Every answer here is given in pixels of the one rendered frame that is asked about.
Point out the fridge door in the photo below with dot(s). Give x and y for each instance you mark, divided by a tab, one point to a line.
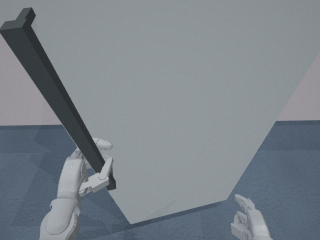
186	91

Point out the left robot forearm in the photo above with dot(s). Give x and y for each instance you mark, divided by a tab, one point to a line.
62	222

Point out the left robot hand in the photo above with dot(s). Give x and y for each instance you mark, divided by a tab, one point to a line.
75	170

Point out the right robot hand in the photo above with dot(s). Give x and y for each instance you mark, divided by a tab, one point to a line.
253	223

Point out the handle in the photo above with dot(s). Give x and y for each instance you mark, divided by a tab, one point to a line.
24	43

